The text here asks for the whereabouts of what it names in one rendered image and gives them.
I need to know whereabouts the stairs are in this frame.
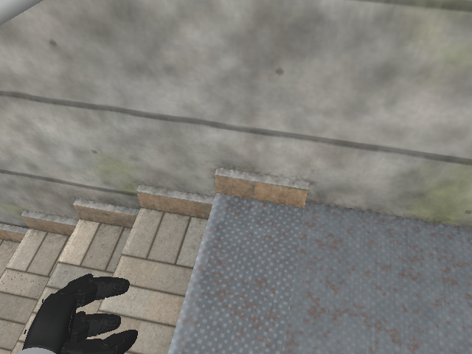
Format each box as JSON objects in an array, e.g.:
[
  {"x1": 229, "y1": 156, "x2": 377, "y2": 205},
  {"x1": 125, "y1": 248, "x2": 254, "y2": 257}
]
[{"x1": 0, "y1": 207, "x2": 208, "y2": 354}]

